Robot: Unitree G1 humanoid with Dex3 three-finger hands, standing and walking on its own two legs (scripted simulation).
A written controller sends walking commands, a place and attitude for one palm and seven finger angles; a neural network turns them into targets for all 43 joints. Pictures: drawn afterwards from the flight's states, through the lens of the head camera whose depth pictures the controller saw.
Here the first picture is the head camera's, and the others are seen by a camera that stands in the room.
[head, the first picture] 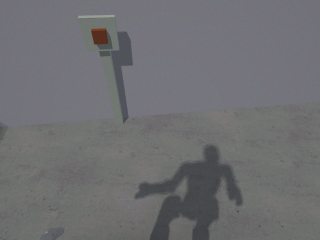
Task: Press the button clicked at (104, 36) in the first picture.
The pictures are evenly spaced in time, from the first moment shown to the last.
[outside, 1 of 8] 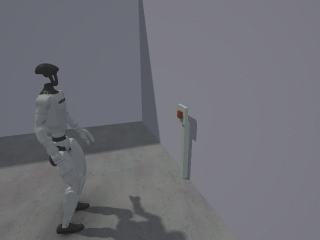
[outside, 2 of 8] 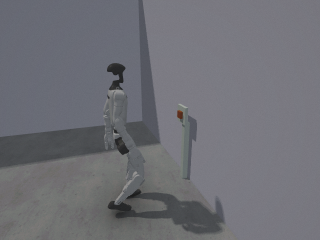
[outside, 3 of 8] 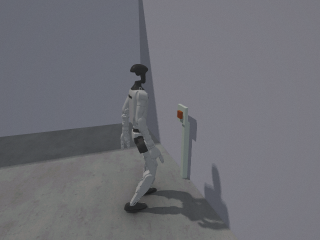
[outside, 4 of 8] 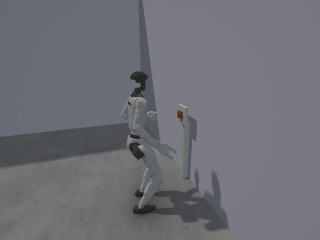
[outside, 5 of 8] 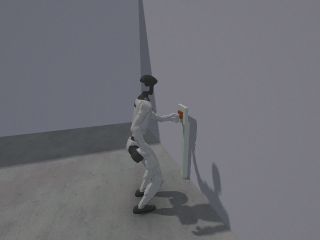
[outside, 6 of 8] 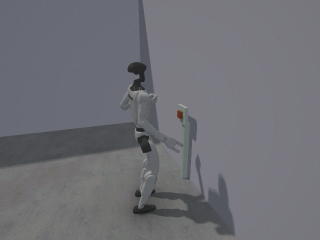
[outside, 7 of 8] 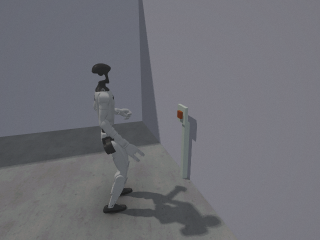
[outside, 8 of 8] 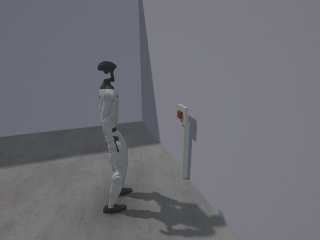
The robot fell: no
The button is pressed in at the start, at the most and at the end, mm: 0 10 0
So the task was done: yes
